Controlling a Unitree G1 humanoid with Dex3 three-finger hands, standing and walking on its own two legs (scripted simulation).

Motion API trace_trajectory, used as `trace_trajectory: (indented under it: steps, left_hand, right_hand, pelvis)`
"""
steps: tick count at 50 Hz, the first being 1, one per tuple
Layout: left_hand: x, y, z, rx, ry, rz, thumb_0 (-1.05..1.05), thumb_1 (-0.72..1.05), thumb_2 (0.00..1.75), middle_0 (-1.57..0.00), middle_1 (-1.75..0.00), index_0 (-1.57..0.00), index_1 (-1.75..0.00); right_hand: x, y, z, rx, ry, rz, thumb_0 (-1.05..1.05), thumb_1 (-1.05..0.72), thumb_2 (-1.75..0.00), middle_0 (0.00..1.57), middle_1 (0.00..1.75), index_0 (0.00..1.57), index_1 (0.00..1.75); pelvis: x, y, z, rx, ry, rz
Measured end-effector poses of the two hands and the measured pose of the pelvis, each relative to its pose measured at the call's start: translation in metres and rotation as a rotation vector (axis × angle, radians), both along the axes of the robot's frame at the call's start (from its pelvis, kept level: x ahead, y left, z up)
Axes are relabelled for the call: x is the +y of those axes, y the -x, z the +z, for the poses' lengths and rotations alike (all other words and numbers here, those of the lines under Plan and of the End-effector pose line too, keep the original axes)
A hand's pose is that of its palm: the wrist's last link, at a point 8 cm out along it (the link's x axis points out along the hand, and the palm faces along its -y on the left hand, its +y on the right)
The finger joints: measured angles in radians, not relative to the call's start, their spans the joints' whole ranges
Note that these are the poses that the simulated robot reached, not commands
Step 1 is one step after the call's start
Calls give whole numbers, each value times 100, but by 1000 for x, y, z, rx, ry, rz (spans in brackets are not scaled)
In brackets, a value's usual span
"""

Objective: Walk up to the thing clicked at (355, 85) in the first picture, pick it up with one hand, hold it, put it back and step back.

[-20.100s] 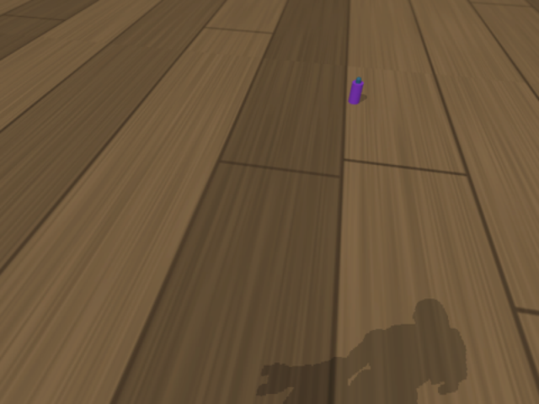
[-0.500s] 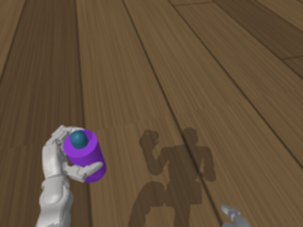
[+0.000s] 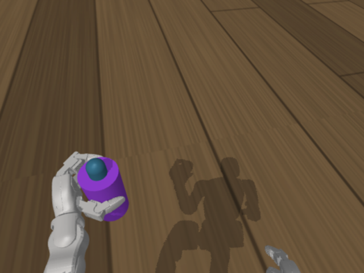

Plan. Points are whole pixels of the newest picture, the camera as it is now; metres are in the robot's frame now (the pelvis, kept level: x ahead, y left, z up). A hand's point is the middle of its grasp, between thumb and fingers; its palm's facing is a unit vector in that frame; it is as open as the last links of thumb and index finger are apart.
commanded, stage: hold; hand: left
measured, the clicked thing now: (104, 186) +0.31 +0.16 +0.03
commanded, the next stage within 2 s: crouch in 1.74 s
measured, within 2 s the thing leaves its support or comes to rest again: neither
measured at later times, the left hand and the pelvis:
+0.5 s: hand (96, 185) +0.31 +0.18 +0.04, palm faces +0.26 -0.96 -0.05, open 11.1 cm; pelvis +0.00 +0.00 +0.00, yaw +0 degrees
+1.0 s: hand (96, 183) +0.31 +0.18 +0.05, palm faces +0.26 -0.96 -0.04, open 11.1 cm; pelvis -0.01 +0.00 +0.00, yaw +0 degrees
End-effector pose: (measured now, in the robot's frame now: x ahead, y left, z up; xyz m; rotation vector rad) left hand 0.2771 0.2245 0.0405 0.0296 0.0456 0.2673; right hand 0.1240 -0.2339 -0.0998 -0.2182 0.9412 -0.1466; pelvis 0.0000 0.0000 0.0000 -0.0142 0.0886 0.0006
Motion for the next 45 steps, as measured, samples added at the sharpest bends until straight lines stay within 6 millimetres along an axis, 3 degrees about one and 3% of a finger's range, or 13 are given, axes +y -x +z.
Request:
trace_trajectory:
  steps: [45]
  left_hand:
    - [0, 6, 9, -17, -6, 3, -2, -59, 94, -74, -111, -74, -112]
  right_hand:
    - [-2, 5, 3, -19, -2, 0, 1, -92, -90, 20, 30, 20, 30]
  pelvis:
    - [-2, 7, 3, -21, -3, 2]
